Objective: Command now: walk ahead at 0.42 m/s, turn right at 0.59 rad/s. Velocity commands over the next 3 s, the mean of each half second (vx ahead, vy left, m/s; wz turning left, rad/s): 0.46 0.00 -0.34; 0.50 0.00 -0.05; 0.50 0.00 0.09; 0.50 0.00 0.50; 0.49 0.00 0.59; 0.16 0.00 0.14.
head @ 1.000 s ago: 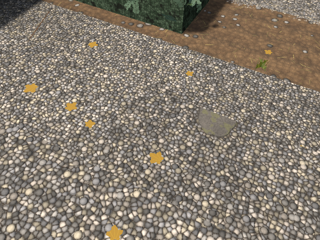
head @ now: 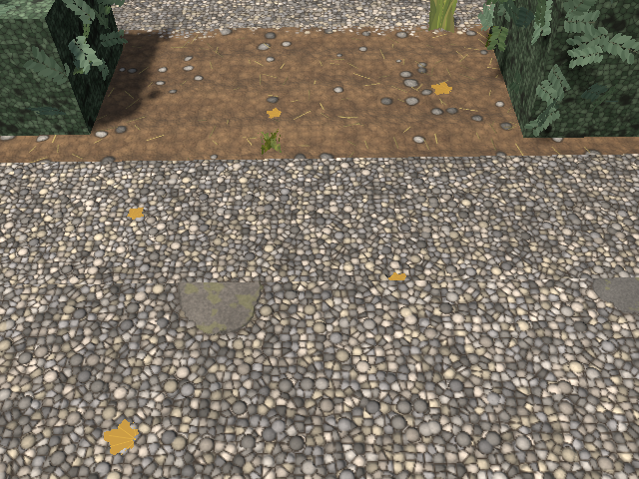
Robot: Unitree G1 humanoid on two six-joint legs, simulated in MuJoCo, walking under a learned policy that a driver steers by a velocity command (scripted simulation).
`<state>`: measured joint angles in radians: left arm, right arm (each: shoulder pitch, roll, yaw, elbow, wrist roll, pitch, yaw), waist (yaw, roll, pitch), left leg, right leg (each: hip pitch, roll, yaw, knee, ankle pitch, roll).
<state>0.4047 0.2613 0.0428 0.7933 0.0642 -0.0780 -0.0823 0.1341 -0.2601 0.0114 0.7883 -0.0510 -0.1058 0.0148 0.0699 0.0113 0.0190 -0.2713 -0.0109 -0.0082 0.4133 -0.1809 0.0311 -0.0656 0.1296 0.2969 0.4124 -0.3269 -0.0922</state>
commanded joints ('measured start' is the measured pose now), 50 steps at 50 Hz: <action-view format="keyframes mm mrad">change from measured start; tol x64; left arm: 1 -107 4 -4 -77 24 -33 -4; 50 -84 -11 -88 19 12 -41 47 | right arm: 1 377 -195 -47 19 -2 -55 -29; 50 230 10 -1 65 -55 9 54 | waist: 1 -220 152 -142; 50 -50 -21 77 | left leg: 1 643 272 -352 -58 -32 264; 20 -7 203 98 193 784 140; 24 -643 -55 -119 1151 -454 30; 41 -219 163 -35 -129 593 -23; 45 1057 326 -100 325 1114 308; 50 144 411 -400 -157 -97 287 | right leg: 1 -538 5 56 392 -156 -7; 23 520 -398 215 192 858 -449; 38 -477 -279 -26 331 -373 -133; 46 -1002 -17 -212 1714 -475 122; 50 -1063 -305 -101 1131 202 16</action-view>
